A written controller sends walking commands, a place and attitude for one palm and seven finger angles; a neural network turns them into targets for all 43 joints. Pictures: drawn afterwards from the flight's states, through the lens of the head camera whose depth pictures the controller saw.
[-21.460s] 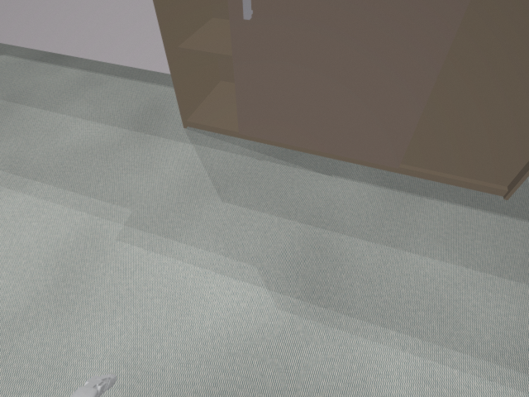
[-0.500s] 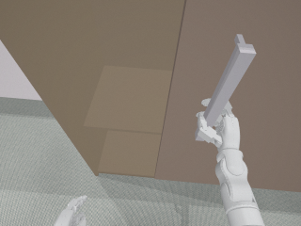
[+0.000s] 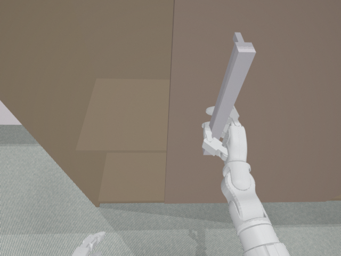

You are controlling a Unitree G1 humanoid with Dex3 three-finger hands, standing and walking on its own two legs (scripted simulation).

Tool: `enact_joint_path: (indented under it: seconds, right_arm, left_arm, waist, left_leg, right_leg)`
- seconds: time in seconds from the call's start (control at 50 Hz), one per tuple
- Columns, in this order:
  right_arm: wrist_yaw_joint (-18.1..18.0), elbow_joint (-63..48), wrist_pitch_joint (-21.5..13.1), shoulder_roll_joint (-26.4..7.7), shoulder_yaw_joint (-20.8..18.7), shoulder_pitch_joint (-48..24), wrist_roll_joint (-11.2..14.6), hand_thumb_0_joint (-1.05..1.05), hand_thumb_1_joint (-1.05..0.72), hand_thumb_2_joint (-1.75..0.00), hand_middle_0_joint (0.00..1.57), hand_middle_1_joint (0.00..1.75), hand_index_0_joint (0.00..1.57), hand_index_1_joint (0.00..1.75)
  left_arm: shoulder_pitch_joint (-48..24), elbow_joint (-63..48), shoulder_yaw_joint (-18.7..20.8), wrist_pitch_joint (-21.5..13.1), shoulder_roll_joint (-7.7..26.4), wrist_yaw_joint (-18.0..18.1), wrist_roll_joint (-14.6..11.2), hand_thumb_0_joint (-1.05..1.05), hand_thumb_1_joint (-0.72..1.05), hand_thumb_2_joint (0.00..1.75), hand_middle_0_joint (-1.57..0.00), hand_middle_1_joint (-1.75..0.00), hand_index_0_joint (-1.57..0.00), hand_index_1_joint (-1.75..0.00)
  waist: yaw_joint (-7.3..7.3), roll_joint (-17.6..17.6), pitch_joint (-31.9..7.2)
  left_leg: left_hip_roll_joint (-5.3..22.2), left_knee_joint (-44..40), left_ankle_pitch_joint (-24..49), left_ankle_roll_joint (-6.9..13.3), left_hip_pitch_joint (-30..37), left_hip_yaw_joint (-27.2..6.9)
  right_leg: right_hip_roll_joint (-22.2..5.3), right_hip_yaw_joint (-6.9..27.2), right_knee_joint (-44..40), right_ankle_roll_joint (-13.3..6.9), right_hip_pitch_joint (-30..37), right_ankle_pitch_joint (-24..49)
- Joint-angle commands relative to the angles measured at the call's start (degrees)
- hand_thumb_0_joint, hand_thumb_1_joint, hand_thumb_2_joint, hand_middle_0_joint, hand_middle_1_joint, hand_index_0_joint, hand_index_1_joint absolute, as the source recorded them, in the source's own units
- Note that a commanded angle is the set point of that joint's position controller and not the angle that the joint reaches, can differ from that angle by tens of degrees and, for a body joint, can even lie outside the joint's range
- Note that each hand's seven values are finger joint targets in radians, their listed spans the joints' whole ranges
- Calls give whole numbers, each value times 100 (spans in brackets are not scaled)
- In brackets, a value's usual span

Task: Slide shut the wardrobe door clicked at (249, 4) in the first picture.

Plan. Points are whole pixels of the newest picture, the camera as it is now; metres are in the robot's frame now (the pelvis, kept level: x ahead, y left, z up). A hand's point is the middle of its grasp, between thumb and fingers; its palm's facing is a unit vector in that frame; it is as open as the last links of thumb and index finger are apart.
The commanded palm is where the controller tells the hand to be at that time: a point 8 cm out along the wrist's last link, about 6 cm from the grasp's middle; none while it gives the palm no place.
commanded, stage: step sideways, sliding the door along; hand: right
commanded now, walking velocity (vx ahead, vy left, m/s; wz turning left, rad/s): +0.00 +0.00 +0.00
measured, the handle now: (219, 106) +0.42 -0.07 +0.13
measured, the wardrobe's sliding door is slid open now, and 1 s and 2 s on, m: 0.36 0.35 0.22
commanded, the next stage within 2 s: none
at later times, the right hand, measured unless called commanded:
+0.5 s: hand (207, 137) +0.37 -0.05 +0.09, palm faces +0.04 +0.99 -0.15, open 6.5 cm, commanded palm +0.34 -0.05 +0.08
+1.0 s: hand (199, 134) +0.37 -0.04 +0.09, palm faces +0.26 +0.96 -0.12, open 6.2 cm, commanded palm +0.34 -0.01 +0.08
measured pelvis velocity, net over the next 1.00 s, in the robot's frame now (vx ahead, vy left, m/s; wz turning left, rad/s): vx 0.00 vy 0.15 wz -0.08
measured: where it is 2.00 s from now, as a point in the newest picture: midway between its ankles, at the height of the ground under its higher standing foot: outside the picture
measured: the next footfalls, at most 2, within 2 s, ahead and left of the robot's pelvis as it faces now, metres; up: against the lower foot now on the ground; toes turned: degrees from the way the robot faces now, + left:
left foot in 0.84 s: +0.07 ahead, +0.32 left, +0.00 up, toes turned +0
right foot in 1.28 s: +0.00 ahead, +0.04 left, +0.00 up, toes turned -8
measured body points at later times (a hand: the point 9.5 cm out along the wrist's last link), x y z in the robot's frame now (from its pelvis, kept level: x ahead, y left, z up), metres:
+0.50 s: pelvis -0.03 +0.05 +0.01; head +0.03 +0.07 +0.46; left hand +0.11 +0.28 -0.12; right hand +0.36 -0.10 +0.10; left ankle +0.00 +0.13 -0.71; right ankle -0.08 -0.08 -0.68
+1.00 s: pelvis +0.00 +0.15 +0.01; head +0.05 +0.15 +0.46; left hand +0.18 +0.36 -0.11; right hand +0.35 -0.09 +0.10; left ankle +0.01 +0.27 -0.71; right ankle -0.04 -0.06 -0.71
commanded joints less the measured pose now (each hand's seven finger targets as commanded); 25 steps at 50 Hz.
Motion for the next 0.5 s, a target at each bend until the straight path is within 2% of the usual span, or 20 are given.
enact_joint_path:
  seconds: [0.0,0.02,0.04,0.06,0.08,0.1,0.12,0.14,0.18,0.2,0.26,0.3,0.32,0.34,0.36,0.38,0.4,0.42,0.44,0.48]
  right_arm:
    - [514,-1627,-574,1144,1423,-2168,-301,0,-90,-90,45,140,45,140]
    - [514,-1688,-506,868,1256,-2498,-404,0,-90,-90,45,140,45,140]
    - [374,-2146,-616,-2054,-982,-3425,-446,0,-90,-90,45,140,45,140]
    - [536,-1895,-547,-1039,-209,-3183,-446,0,-90,-90,45,140,45,140]
    - [577,-1730,-505,-807,-34,-3105,-375,0,-90,-90,45,140,45,140]
    - [669,-1506,-419,-522,141,-2885,-335,0,-90,-90,45,140,45,140]
    - [711,-1197,-328,-633,39,-2753,-290,0,-90,-90,45,140,45,140]
    - [784,-1074,-279,-413,208,-2722,-257,0,-90,-90,45,140,45,140]
    - [849,-934,-236,-398,220,-2953,-202,0,-90,-90,45,140,45,140]
    - [846,-774,-192,-460,148,-2994,-192,0,-90,-90,45,140,45,140]
    - [802,-566,-67,-538,62,-3155,-134,0,-90,-90,45,140,45,140]
    - [776,-493,-40,-547,60,-3272,-106,0,-90,-90,45,140,45,140]
    - [766,-535,-23,-603,43,-3356,-138,0,-90,-90,45,140,45,140]
    - [786,-480,-1,-474,161,-3322,-152,0,-90,-90,45,140,45,140]
    - [790,-541,3,-473,186,-3400,-179,0,-90,-90,45,140,45,140]
    - [811,-510,17,-339,307,-3450,-158,0,-90,-90,45,140,45,140]
    - [809,-297,59,-250,320,-3356,-113,0,-90,-90,45,140,45,140]
    - [806,-114,140,-232,354,-3318,-126,0,-90,-90,45,140,45,140]
    - [808,-24,141,-60,398,-3402,-98,0,-90,-90,45,140,45,140]
    - [815,-369,28,269,734,-3882,-123,0,-90,-90,45,140,45,140]
  left_arm:
    - [67,-614,287,-257,563,34,14,0,90,90,-20,-30,-20,-30]
    - [193,-514,299,-200,623,24,31,0,90,90,-20,-30,-20,-30]
    - [-158,-606,343,60,860,361,-27,0,90,90,-20,-30,-20,-30]
    - [-564,-695,285,186,635,504,-26,0,90,90,-20,-30,-20,-30]
    - [-581,-743,274,258,579,594,-64,0,90,90,-20,-30,-20,-30]
    - [-655,-771,210,344,538,648,-57,0,90,90,-20,-30,-20,-30]
    - [-641,-726,214,424,602,717,-69,0,90,90,-20,-30,-20,-30]
    - [-570,-689,210,494,581,751,-12,0,90,90,-20,-30,-20,-30]
    - [-596,-632,255,591,605,771,35,0,90,90,-20,-30,-20,-30]
    - [-645,-604,264,651,626,769,70,0,90,90,-20,-30,-20,-30]
    - [-890,-647,198,771,649,823,62,0,90,90,-20,-30,-20,-30]
    - [-1028,-658,142,796,651,863,10,0,90,90,-20,-30,-20,-30]
    - [-1089,-674,128,805,662,882,-34,0,90,90,-20,-30,-20,-30]
    - [-1105,-668,138,799,677,891,-55,0,90,90,-20,-30,-20,-30]
    - [-1050,-631,177,793,635,901,-102,0,90,90,-20,-30,-20,-30]
    - [-1062,-602,213,764,569,897,-121,0,90,90,-20,-30,-20,-30]
    - [-1097,-586,237,702,612,908,-176,0,90,90,-20,-30,-20,-30]
    - [-1160,-544,276,630,659,911,-202,0,90,90,-20,-30,-20,-30]
    - [-1176,-511,273,566,613,896,-180,0,90,90,-20,-30,-20,-30]
    - [-1281,-465,142,463,467,898,-154,0,90,90,-20,-30,-20,-30]
  waist:
    - [625,1,-1848]
    - [622,-457,-2138]
    - [276,-344,-2586]
    - [326,-212,-2337]
    - [375,28,-2121]
    - [360,15,-1871]
    - [353,108,-1601]
    - [427,-45,-1400]
    - [502,-426,-994]
    - [477,-528,-817]
    - [369,-359,-435]
    - [295,-243,-416]
    - [247,-96,-546]
    - [231,133,-616]
    - [249,780,-785]
    - [302,1398,-792]
    - [211,2052,-713]
    - [131,2250,-689]
    - [101,1896,-632]
    - [282,1193,-608]
  left_leg:
    - [-300,186,3477,262,464,131]
    - [-284,314,3604,231,205,140]
    - [32,77,3555,316,1088,-177]
    - [-17,8,3339,281,1248,-51]
    - [-13,-56,3235,243,1277,-98]
    - [-6,14,3342,229,1199,-79]
    - [-55,185,3192,223,931,-39]
    - [-111,390,2752,209,543,42]
    - [-241,835,950,201,-397,65]
    - [-243,936,258,226,-628,12]
    - [-175,624,-34,315,-306,-79]
    - [-154,-167,506,377,642,-94]
    - [-119,-611,1267,432,1415,-128]
    - [25,-900,2218,516,2213,-349]
    - [443,-1100,2870,738,2720,-921]
    - [1009,-1462,3116,1080,2723,-1704]
    - [1259,-1637,4119,1382,3040,-2035]
    - [1364,-1634,4636,1473,3090,-2165]
    - [1362,-1523,4698,1404,2957,-1772]
    - [1075,-1250,4470,1141,2649,-1092]
  right_leg:
    - [-255,83,-8,185,1608,5646]
    - [-305,178,162,304,1954,6490]
    - [-443,86,-187,177,2527,5919]
    - [-428,23,-495,176,2439,5165]
    - [-485,-50,-511,31,2281,4724]
    - [-602,21,-530,-10,2245,4929]
    - [-771,167,-516,-21,2376,5409]
    - [-926,320,-538,-16,2820,5960]
    - [-1329,713,-697,-129,3559,6719]
    - [-1513,884,-775,-249,3657,6639]
    - [-1720,998,-955,-456,3212,5606]
    - [-1695,709,-824,-449,2614,4959]
    - [-1547,417,-661,-335,2114,4577]
    - [-1358,173,-405,-217,1414,3898]
    - [-960,-193,83,-61,1005,2988]
    - [-429,-441,608,133,759,1387]
    - [-127,-381,1336,183,301,46]
    - [-131,-231,1881,156,81,-463]
    - [-257,-187,1729,118,172,-587]
    - [-435,-332,-42,97,760,-122]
